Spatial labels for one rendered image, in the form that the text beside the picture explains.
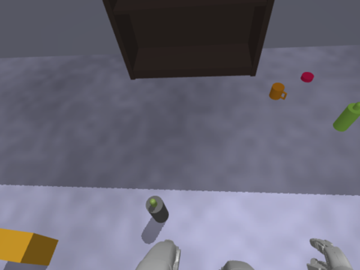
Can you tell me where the bookshelf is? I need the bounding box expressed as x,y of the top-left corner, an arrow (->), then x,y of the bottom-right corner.
102,0 -> 275,80

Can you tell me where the right robot hand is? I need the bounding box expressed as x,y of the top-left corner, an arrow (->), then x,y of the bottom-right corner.
307,238 -> 352,270

